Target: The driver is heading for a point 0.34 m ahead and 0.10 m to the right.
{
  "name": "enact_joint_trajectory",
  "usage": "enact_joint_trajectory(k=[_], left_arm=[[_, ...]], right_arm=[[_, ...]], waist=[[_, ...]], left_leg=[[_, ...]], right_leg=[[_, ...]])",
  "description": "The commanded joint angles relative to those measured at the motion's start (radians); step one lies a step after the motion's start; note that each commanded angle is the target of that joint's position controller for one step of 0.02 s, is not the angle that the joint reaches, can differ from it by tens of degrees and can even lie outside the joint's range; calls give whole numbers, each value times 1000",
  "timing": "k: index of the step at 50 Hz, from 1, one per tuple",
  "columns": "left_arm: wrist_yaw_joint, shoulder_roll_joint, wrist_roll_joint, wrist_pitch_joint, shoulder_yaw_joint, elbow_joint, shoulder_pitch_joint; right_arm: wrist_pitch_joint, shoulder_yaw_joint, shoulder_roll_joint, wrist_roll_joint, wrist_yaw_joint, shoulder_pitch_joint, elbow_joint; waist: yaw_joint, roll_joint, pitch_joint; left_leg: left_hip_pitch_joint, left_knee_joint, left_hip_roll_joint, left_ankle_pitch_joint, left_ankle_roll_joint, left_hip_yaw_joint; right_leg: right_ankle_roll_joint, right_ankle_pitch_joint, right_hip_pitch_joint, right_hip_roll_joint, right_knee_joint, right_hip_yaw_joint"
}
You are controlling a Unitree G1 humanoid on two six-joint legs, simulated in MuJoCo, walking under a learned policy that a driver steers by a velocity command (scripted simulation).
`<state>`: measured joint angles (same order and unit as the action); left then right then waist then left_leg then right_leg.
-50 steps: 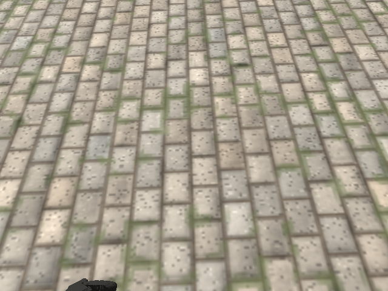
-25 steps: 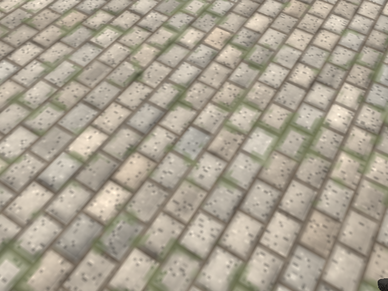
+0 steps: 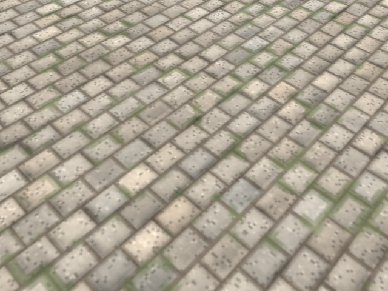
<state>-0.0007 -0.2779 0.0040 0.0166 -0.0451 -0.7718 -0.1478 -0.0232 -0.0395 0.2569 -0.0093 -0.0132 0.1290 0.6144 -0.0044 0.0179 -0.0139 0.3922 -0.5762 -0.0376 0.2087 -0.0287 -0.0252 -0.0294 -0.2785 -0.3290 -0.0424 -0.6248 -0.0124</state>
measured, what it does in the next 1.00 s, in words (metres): walks ahead: left foot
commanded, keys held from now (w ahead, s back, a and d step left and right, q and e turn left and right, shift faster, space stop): shift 0.56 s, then w+shift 0.24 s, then w+e+shift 0.06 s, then shift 0.14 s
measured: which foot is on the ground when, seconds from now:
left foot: down 0.00-0.60, up 0.62-0.88, down 0.90-1.00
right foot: down 0.00-0.90, up 0.92-1.00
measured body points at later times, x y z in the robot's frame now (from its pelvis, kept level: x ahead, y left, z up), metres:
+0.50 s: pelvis +0.03 -0.03 +0.01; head +0.04 -0.02 +0.46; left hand +0.15 +0.22 -0.12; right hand +0.15 -0.28 -0.11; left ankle +0.06 +0.11 -0.73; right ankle +0.00 -0.14 -0.73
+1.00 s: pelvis +0.18 +0.05 +0.01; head +0.19 +0.08 +0.46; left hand +0.22 +0.33 -0.14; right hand +0.27 -0.22 -0.10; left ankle +0.19 +0.16 -0.73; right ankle +0.07 -0.11 -0.64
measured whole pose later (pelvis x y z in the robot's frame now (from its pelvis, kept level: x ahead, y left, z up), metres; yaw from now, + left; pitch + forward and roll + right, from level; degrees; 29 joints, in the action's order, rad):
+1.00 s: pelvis +0.18 +0.05 +0.01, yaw -2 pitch +1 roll +0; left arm 0.00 -0.29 -0.04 -0.08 -0.06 -0.90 -0.34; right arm 0.10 -0.06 0.23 0.00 0.01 0.25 0.83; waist -0.01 0.05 0.00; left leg 0.29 -0.54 0.02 0.27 -0.02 0.08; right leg 0.05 -0.40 -0.39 -0.03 -1.15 0.08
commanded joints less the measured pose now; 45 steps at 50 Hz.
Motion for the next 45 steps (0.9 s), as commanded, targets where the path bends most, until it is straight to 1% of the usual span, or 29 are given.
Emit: enact_joint_trajectory(k=[1, 2, 3, 4, 5, 6, 7, 8, 10, 14, 19, 28, 29, 30, 31, 32, 33, 34, 35, 36, 37, 38, 39, 40, 41, 42, 43, 44, 45], left_arm=[[-6, -149, 41, -21, -24, 60, -44], [-6, -152, 38, -22, -21, 58, 29], [-6, -99, 34, -30, -8, 84, 103], [-5, -77, 31, -38, -3, 76, 96], [-4, -87, 27, -45, -4, 66, 67], [-3, -89, 22, -52, -3, 59, 46], [0, -82, 19, -55, 1, 52, 24], [2, -77, 16, -55, 2, 47, 6], [7, -69, 13, -54, 5, 43, -14], [9, -59, 10, -51, 8, 39, -29], [1, -47, 8, -50, 12, 25, -30], [0, -48, 4, -50, 11, -30, -44], [2, -62, 0, -46, 5, -51, -84], [3, -107, -14, -40, -12, -63, -113], [9, -149, -26, -39, -26, -72, -160], [18, -197, -36, -49, -42, -73, -173], [26, -196, -27, -67, -45, -79, -197], [29, -175, -19, -88, -42, -80, -197], [28, -153, -20, -102, -40, -76, -191], [23, -142, -27, -106, -40, -71, -181], [19, -140, -32, -105, -42, -66, -174], [15, -147, -34, -104, -45, -64, -167], [12, -155, -35, -103, -47, -61, -158], [-7, -156, 37, -96, -51, -86, -173], [-16, -152, 38, -92, -56, -98, -194], [-20, -160, 27, -87, -61, -99, -178], [-21, -168, 21, -86, -63, -90, -145], [-24, -149, 30, -90, -55, -89, -127], [-17, -49, -35, -99, -16, -52, -104]], right_arm=[[19, -13, 55, -11, 0, 70, -23], [24, -20, 63, -10, 1, 87, -31], [22, -28, 103, -13, -3, 45, -20], [20, -34, 107, -15, -5, 2, -18], [12, -33, 95, -17, -9, -11, -9], [4, -34, 96, -18, -9, -5, -7], [4, -34, 88, -14, -7, 5, 3], [7, -33, 80, -10, -6, 10, 12], [15, -34, 72, -9, -6, 18, 29], [24, -36, 66, -6, -8, 37, 59], [21, -40, 69, -3, -17, 60, 91], [12, -45, 72, 2, -32, 67, 155], [9, -45, 65, 7, -33, 101, 179], [10, -53, 76, 18, -29, 106, 186], [22, -57, 86, 25, -23, 40, 155], [47, -50, 71, 47, -13, -53, 107], [72, -50, 78, 58, -6, -123, 80], [92, -53, 76, 57, 1, -120, 81], [109, -52, 70, 51, 9, -98, 92], [122, -51, 70, 47, 17, -83, 101], [129, -49, 66, 43, 24, -83, 109], [133, -42, 43, 38, 30, -91, 114], [133, -35, 27, 36, 37, -87, 119], [93, -29, 18, -53, 76, -91, 105], [76, -33, 22, -52, 88, -82, 105], [69, -38, 36, -35, 87, -20, 117], [70, -50, 64, -28, 77, 93, 150], [81, -69, 108, -33, 57, 284, 213], [97, -111, 222, 62, 16, 434, 224]], waist=[[35, 48, 115], [83, 206, 74], [70, 186, 34], [50, 160, 25], [33, 136, 27], [26, 129, 15], [23, 102, 9], [17, 77, 6], [5, 40, 16], [-5, -15, 47], [-3, -33, 60], [1, -20, 47], [-4, 4, 85], [-16, 60, 41], [-46, 123, -48], [-65, 184, -151], [-88, 158, -210], [-73, 111, -207], [-61, 85, -161], [-55, 65, -117], [-55, 66, -79], [-53, 81, -59], [-44, 101, -52], [-39, 110, -50], [-41, 140, -65], [-4, 131, -69], [61, 88, -50], [153, 9, 22], [228, -131, 136]], left_leg=[[24, -23, 64, 167, -24, -106], [-28, -7, 25, 189, 17, -34], [-120, 14, 49, 107, 30, -33], [-152, 32, 45, 31, 27, -32], [-173, 35, 47, -4, 21, -40], [-179, 49, 55, -20, 15, -58], [-179, 60, 60, -25, 8, -68], [-168, 67, 59, -32, 5, -69], [-157, 75, 63, -63, 6, -74], [-167, 75, 72, -140, 11, -82], [-199, 69, 81, -205, 11, -91], [-237, 72, 85, -249, 12, -91], [-239, 44, 45, -50, 9, -44], [-146, -24, -6, 237, 6, 15], [43, -117, -13, 334, 7, 53], [207, -225, 33, 274, -6, 59], [351, -336, 96, 280, -20, -9], [469, -390, 136, 242, -31, -42], [520, -401, 161, 202, -37, -51], [495, -348, 170, 168, -38, -38], [408, -267, 163, 136, -30, -7], [298, -202, 139, 101, -14, 32], [193, -146, 116, 73, 1, 63], [63, -61, 64, 86, 6, 126], [-52, -33, 43, 58, 8, 153], [-165, 4, 32, 14, 7, 157], [-315, 35, 17, 7, 7, 158], [-509, 66, 11, 35, 0, 146], [-670, 116, 238, 154, -65, -145]], right_leg=[[86, 298, 189, -161, 226, 179], [189, 190, 26, -251, 284, 255], [176, 13, -69, -204, 317, 235], [123, -77, -72, -144, 302, 182], [92, -104, -69, -115, 294, 148], [81, -123, -70, -106, 295, 135], [71, -122, -60, -92, 289, 116], [67, -109, -39, -80, 273, 101], [71, -57, -1, -69, 247, 84], [77, 30, 44, -52, 211, 60], [75, 93, 56, -36, 196, 40], [69, 139, 62, -26, 208, 28], [85, -63, 82, -19, 235, 29], [131, -355, 82, -51, 289, 98], [202, -619, 113, -165, 398, 270], [285, -740, 129, -325, 523, 484], [329, -664, 171, -401, 573, 595], [327, -562, 272, -406, 561, 589], [305, -460, 360, -381, 534, 535], [273, -369, 392, -340, 523, 445], [241, -290, 372, -286, 519, 343], [222, -227, 310, -236, 516, 258], [215, -188, 240, -203, 515, 192], [205, -208, 162, -147, 527, 115], [211, -211, 83, -151, 522, 117], [214, -215, 15, -159, 490, 124], [206, -156, -62, -146, 401, 117], [184, 46, -114, -88, 169, 56], [113, 38, -256, -47, -210, 9]])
